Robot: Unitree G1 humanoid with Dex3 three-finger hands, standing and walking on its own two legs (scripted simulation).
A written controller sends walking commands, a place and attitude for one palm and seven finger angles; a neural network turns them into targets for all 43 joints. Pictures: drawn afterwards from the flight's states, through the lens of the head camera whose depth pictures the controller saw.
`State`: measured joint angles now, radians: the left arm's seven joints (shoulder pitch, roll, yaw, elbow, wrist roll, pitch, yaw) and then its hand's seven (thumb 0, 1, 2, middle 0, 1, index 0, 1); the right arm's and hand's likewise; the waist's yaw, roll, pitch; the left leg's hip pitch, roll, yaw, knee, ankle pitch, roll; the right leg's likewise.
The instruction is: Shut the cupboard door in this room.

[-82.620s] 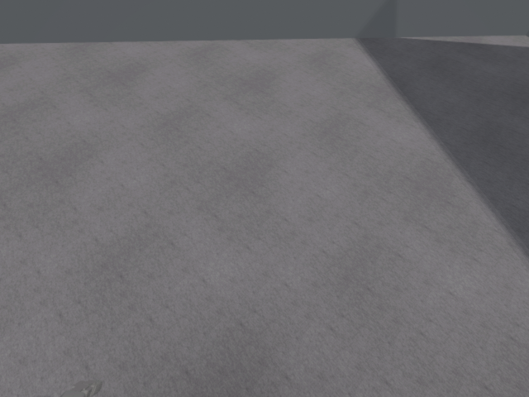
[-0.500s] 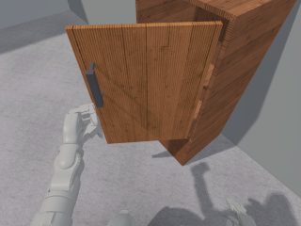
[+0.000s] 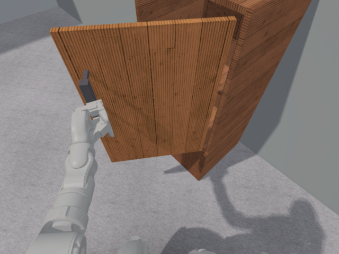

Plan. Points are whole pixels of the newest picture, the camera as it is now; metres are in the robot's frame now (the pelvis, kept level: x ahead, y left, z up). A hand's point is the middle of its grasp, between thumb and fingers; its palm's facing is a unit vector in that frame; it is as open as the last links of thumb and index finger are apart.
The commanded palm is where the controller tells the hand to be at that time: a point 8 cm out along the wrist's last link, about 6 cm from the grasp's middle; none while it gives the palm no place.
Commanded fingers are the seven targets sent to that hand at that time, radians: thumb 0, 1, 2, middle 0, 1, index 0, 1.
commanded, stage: bring the fist close to the handle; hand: left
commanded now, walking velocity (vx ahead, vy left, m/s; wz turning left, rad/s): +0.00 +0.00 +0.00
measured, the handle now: (92, 97) +0.50 +0.21 +0.08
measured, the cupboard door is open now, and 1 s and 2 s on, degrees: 56 46 35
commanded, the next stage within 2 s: push the door shut along its arc in 0.14 s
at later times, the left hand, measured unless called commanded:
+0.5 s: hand (106, 116) +0.43 +0.16 +0.08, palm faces +0.09 -1.00 -0.03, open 3.1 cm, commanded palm +0.41 +0.20 +0.08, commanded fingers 0.00 0.90 0.90 -1.30 -1.50 -1.30 -1.50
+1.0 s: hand (113, 99) +0.49 +0.15 +0.08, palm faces -0.04 -1.00 -0.02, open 3.1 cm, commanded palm +0.48 +0.19 +0.08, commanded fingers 0.00 0.90 0.90 -1.30 -1.50 -1.30 -1.50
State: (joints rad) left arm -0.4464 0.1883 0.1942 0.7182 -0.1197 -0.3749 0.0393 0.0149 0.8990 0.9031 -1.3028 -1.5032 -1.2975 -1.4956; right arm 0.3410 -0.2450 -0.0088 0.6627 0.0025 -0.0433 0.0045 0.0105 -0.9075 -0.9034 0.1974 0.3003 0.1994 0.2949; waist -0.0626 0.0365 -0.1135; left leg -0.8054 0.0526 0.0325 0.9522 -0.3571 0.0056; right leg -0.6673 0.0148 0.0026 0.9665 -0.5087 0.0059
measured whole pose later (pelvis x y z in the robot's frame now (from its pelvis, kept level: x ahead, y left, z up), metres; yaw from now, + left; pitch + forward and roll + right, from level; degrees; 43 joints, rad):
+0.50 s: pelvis -0.01 +0.00 +0.00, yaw +1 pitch +13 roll -2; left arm -0.62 0.26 0.21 0.91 -0.12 -0.40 -0.04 0.02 0.90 0.90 -1.31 -1.50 -1.30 -1.50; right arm 0.29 -0.24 0.00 0.66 0.01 -0.04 -0.01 0.01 -0.91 -0.90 0.20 0.30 0.20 0.29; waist -0.07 0.03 -0.11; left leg -0.85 0.05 0.01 0.98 -0.35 0.00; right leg -0.70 0.01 -0.02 0.99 -0.51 0.00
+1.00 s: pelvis -0.01 +0.01 -0.02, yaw +0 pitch +18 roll -3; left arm -0.93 0.40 0.28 1.19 -0.10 -0.39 -0.17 0.02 0.90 0.90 -1.31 -1.50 -1.30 -1.50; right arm 0.38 -0.27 0.00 0.70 0.00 -0.04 0.00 0.01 -0.91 -0.90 0.20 0.30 0.20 0.29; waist -0.15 0.04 -0.11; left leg -1.02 0.06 0.00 1.07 -0.37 0.01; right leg -0.86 0.02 -0.03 1.06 -0.52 0.01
